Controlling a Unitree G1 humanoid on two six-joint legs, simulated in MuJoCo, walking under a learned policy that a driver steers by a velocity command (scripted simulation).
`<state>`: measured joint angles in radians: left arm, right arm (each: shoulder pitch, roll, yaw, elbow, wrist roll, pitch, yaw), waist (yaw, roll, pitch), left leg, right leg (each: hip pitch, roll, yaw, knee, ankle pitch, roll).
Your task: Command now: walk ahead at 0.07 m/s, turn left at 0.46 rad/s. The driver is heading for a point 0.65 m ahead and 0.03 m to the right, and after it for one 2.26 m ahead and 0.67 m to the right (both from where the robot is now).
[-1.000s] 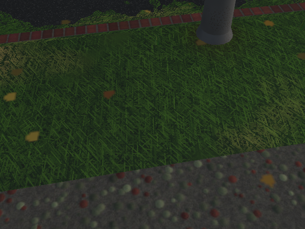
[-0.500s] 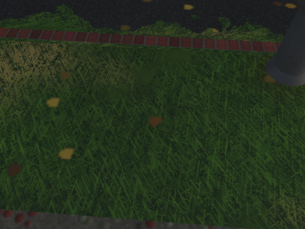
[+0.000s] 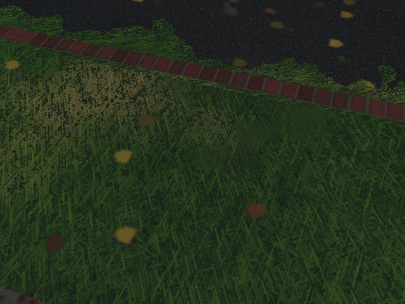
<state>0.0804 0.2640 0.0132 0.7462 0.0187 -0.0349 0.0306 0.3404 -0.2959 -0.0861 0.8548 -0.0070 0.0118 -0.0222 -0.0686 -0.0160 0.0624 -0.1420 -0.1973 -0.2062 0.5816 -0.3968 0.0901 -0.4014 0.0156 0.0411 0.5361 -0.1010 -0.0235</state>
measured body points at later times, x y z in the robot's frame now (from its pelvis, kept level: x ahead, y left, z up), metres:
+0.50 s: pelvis +0.04 +0.00 +0.02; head +0.03 +0.02 +0.47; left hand +0.11 +0.27 -0.11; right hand +0.08 -0.26 -0.11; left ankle -0.02 +0.09 -0.72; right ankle +0.09 -0.11 -0.68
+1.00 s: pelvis +0.25 -0.05 +0.02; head +0.27 -0.06 +0.47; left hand +0.28 +0.21 -0.11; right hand +0.32 -0.31 -0.12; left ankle +0.23 +0.08 -0.65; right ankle +0.24 -0.13 -0.72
